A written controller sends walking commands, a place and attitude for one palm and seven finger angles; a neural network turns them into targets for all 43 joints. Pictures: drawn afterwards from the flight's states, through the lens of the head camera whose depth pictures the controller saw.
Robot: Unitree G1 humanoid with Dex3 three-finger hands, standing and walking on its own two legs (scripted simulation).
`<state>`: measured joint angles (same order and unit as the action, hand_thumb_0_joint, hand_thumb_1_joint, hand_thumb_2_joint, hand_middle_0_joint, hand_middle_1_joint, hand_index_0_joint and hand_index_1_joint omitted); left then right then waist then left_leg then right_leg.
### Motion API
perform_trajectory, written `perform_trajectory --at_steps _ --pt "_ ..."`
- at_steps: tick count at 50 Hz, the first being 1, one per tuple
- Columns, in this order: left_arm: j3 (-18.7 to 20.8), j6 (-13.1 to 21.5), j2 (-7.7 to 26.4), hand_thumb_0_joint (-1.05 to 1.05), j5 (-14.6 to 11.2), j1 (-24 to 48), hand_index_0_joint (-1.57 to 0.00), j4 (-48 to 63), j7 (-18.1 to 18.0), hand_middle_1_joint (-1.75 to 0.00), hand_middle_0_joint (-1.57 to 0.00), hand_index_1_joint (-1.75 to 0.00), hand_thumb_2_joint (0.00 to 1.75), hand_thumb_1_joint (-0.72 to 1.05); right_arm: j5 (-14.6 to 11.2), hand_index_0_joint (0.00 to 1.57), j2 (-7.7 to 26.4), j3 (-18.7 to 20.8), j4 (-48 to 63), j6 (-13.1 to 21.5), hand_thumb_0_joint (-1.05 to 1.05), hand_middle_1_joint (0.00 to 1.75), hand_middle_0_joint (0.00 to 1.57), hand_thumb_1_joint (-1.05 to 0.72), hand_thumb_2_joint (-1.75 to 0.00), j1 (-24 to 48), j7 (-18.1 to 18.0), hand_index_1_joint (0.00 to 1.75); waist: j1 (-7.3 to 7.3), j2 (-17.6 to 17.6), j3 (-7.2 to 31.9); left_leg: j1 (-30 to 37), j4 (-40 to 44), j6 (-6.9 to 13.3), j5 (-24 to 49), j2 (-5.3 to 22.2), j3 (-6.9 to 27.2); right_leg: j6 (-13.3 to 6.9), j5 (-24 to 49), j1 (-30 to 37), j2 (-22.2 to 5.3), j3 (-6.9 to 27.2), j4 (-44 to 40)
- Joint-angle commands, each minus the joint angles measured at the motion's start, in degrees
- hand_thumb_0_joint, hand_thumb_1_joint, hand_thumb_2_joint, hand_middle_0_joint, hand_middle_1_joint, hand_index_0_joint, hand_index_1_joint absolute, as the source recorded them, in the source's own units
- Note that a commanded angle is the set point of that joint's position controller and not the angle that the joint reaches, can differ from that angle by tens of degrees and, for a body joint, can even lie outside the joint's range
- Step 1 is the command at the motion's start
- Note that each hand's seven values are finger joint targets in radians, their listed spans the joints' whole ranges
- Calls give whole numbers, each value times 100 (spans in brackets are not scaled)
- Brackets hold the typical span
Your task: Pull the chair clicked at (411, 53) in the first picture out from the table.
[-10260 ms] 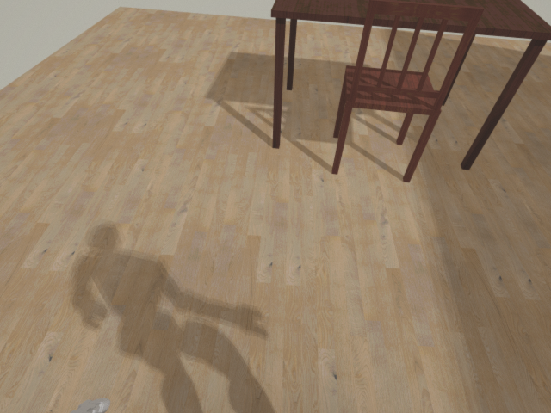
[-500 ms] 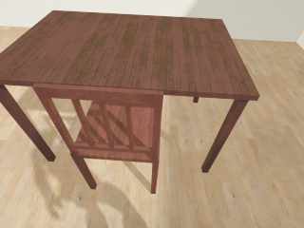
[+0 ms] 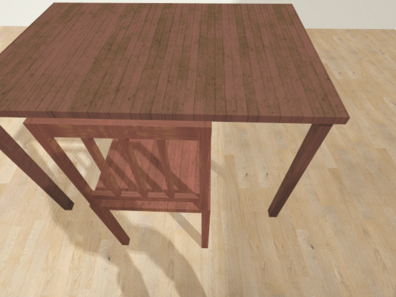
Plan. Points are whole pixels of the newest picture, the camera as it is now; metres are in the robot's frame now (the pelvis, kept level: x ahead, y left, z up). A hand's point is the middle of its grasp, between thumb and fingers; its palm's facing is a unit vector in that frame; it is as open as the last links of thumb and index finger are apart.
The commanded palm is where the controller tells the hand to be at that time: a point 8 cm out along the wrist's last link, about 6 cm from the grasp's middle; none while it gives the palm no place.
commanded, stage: come to a stop and stand still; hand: left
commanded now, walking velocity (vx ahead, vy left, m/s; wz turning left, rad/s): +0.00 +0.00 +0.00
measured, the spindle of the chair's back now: (135, 170) +0.44 +0.19 -0.09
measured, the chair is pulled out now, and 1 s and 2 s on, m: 0.00 0.00 0.00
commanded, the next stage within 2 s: look again from close up in 0.48 s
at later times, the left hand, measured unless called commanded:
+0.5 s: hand out of the picture -0.01 +0.20 -0.15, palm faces +0.01 -0.96 -0.27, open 7.4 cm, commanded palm none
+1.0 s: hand out of the picture +0.03 +0.16 -0.16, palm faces +0.00 -0.97 -0.24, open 7.3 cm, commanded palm none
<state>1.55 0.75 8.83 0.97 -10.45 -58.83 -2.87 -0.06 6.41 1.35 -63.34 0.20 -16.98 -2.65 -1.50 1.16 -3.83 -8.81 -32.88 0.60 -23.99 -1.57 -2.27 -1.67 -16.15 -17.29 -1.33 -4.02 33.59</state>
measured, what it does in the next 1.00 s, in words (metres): stands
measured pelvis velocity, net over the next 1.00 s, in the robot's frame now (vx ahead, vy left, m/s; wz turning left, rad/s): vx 0.00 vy -0.02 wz -0.01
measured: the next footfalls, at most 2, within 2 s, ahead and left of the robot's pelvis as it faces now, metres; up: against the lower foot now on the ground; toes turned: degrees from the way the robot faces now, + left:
none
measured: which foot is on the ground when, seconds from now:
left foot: down 0.00-1.00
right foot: down 0.00-1.00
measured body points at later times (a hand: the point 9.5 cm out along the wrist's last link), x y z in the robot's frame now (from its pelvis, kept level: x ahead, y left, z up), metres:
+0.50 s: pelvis -0.01 +0.00 +0.01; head -0.02 -0.03 +0.46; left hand -0.01 +0.25 -0.13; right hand +0.01 -0.22 -0.16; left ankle -0.06 +0.10 -0.73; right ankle +0.02 -0.11 -0.73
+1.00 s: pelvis +0.00 -0.02 +0.01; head +0.01 -0.04 +0.46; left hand +0.03 +0.21 -0.14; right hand -0.02 -0.23 -0.16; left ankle -0.06 +0.10 -0.73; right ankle +0.02 -0.11 -0.73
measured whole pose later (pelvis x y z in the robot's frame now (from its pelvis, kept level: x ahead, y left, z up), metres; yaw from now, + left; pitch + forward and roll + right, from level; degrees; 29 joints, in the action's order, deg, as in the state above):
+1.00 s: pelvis +0.00 -0.02 +0.01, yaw -1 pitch -1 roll +1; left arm -0.4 1.5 8.8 0.4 -13.6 -63.9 -2.1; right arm 0.9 8.7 -0.9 -64.5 1.6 -18.4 -1.6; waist -0.3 2.1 -1.6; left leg -4.3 -23.0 -0.3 -18.0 0.4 -3.2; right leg -2.6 -13.3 -13.7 0.2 -3.9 27.6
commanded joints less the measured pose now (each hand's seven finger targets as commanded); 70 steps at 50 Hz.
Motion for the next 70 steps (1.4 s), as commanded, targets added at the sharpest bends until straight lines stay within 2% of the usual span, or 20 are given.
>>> perform_trajectory --at_steps 1,2,3,4,6,8,9,10,11,12,14,16,18,23,26,30,49,61,69,70 --pt "100 -59 682 0 -30 -344 -20 214 -5 -30 -20 -30 90 90 28 20 248 29 -2 29 0 30 20 -90 -90 -740 15 30 4 -785 369 -9 1019 -30 1208 429 216 -559 2724 373 -1047 1021 -488" --pt "75 -68 598 0 -66 -347 -20 242 20 -30 -20 -30 90 90 67 20 353 25 -7 70 0 30 20 -90 -90 -659 15 30 83 -192 370 50 1116 43 1763 639 416 -329 1928 279 -697 817 -496" --pt "95 -81 529 0 -65 -352 -20 286 32 -30 -20 -30 90 90 102 20 485 34 72 94 0 30 20 -90 -90 -491 22 30 153 137 303 -220 1164 130 2111 870 584 -151 1477 344 -445 676 -467" --pt "84 -116 521 0 -37 -294 -20 270 33 -30 -20 -30 90 90 97 20 533 28 126 105 0 30 20 -90 -90 -204 48 30 241 560 48 -627 1377 210 2147 1004 672 -25 1092 534 -353 555 -419" --pt "74 -107 445 0 1 -429 -20 184 40 -30 -20 -30 90 90 94 20 563 0 179 140 0 30 20 -90 -90 -22 40 30 302 415 -183 -830 1511 233 2149 983 723 -10 1004 693 -306 597 -500" --pt "36 -60 454 0 -10 -583 -20 105 52 -30 -20 -30 90 90 88 20 610 -5 174 163 0 30 20 -90 -90 -77 34 30 289 234 41 -546 1421 199 2163 902 601 -39 1316 764 -380 663 -678" --pt "55 -6 765 0 -10 -1151 -20 -131 -172 -30 -20 -30 90 90 -12 20 1005 90 629 165 0 30 20 -90 -90 419 54 30 423 252 285 -394 194 -6 2975 1012 153 -32 3275 641 -782 718 -458" --pt "42 55 886 0 -25 -825 -20 98 -119 -30 -20 -30 90 90 42 20 680 48 744 120 0 30 20 -90 -90 -30 78 30 104 348 811 -470 469 -47 1361 589 276 -258 2579 869 -957 1067 -426" --pt "-4 56 811 0 -38 -598 -20 139 -51 -30 -20 -30 90 90 55 20 603 6 684 124 0 30 20 -90 -90 -100 74 30 78 577 543 -402 820 9 1146 634 340 -306 1783 516 -860 1036 -483" --pt "-29 64 815 0 -44 -538 -20 219 4 -30 -20 -30 90 90 107 20 638 -5 756 112 0 30 20 -90 -90 -181 112 30 91 762 652 -361 949 67 975 703 387 -307 804 495 -666 932 -679" --pt "-53 21 759 0 -14 -454 -20 258 60 -30 -20 -30 90 90 114 20 777 -6 859 111 0 30 20 -90 -90 -142 133 30 78 525 226 -624 1196 165 695 785 594 -199 57 243 -423 766 -763" --pt "-96 46 702 0 -7 -469 -20 207 87 -30 -20 -30 90 90 92 20 886 -8 910 131 0 30 20 -90 -90 -184 131 30 66 -103 -32 -693 1276 214 739 789 636 -169 157 230 -375 780 -884" --pt "-102 53 695 0 -21 -459 -20 176 111 -30 -20 -30 90 90 96 20 958 -30 895 144 0 30 20 -90 -90 -253 129 30 50 -347 -198 -702 1420 224 670 764 625 -161 78 179 -369 820 -958" --pt "-103 63 731 0 -43 -612 -20 68 123 -30 -20 -30 90 90 97 20 989 -86 763 170 0 30 20 -90 -90 -272 134 30 96 -100 -283 -639 1580 212 594 704 569 -140 39 213 -400 871 -1073" --pt "-105 102 760 0 -54 -670 -20 -1 116 -30 -20 -30 90 90 89 20 982 -114 639 188 0 30 20 -90 -90 -368 133 30 80 -325 -69 -425 1477 193 885 657 479 -156 296 354 -481 942 -1113" --pt "-106 116 733 0 -64 -691 -20 -76 106 -30 -20 -30 90 90 86 20 933 -147 485 204 0 30 20 -90 -90 -432 123 30 92 -293 118 -304 1451 165 1150 673 429 -157 677 530 -523 911 -1054" --pt "-102 147 658 0 -73 -696 -20 -346 66 -30 -20 -30 90 90 88 20 679 -170 -34 197 0 30 20 -90 -90 -595 63 30 135 -120 125 -135 1383 45 1707 718 314 -203 1828 855 -616 798 -979" --pt "-99 136 627 0 -53 -737 -20 -372 66 -30 -20 -30 90 90 79 20 602 -159 -78 168 0 30 20 -90 -90 -598 61 30 122 -272 -21 -112 1429 41 1395 691 277 -180 1346 727 -593 864 -1227" --pt "-104 139 579 0 -59 -857 -20 -402 64 -30 -20 -30 90 90 73 20 559 -168 -115 179 0 30 20 -90 -90 -614 52 30 140 -121 -22 -106 1420 45 1461 706 284 -171 1313 724 -568 843 -1256" --pt "-34 206 729 0 -13 -1456 -20 -661 -166 -30 -20 -30 90 90 20 20 813 -68 256 205 0 30 20 -90 -90 152 98 30 463 -571 -88 -737 176 -94 1270 792 -77 175 4118 982 -873 994 -964"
